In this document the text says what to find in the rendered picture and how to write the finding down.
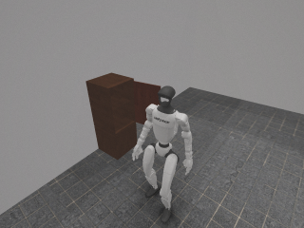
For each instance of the robot left thigh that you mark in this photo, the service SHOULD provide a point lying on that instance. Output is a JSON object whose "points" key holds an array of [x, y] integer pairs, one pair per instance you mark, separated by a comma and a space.
{"points": [[168, 173]]}

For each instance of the robot torso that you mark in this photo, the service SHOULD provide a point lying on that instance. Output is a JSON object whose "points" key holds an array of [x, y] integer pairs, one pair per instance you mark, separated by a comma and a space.
{"points": [[165, 127]]}

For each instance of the right robot forearm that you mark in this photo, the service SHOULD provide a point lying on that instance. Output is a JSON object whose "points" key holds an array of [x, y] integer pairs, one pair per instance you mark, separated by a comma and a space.
{"points": [[143, 135]]}

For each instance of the right robot upper arm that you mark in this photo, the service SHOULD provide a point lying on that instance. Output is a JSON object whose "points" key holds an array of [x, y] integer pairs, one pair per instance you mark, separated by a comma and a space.
{"points": [[149, 122]]}

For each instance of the cupboard door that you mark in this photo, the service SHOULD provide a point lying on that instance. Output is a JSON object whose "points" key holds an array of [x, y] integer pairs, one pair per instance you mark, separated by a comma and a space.
{"points": [[144, 96]]}

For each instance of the left robot forearm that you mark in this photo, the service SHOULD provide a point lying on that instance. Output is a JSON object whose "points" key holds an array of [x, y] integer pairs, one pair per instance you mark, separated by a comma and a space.
{"points": [[188, 147]]}

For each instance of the right robot hand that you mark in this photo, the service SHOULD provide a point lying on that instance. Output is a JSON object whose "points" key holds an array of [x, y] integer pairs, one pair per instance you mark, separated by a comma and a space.
{"points": [[137, 151]]}

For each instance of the left robot upper arm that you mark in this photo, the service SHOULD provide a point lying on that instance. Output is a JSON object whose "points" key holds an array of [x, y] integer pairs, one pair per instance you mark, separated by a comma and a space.
{"points": [[182, 120]]}

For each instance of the left robot hand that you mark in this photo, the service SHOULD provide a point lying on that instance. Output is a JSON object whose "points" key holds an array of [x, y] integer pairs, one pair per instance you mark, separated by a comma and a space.
{"points": [[188, 165]]}

